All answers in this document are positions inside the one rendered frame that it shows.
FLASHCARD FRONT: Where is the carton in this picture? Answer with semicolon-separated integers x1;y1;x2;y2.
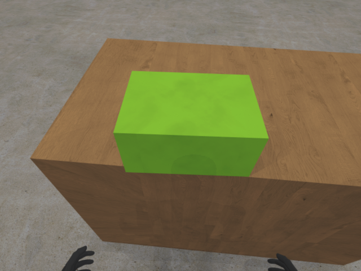
113;71;269;177

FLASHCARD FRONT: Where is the pedestal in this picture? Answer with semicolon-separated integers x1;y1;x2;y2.
30;38;361;265

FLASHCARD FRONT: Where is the robot left hand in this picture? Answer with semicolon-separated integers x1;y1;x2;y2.
62;246;95;271

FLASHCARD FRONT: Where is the robot right hand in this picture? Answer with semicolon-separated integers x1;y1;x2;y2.
267;253;298;271

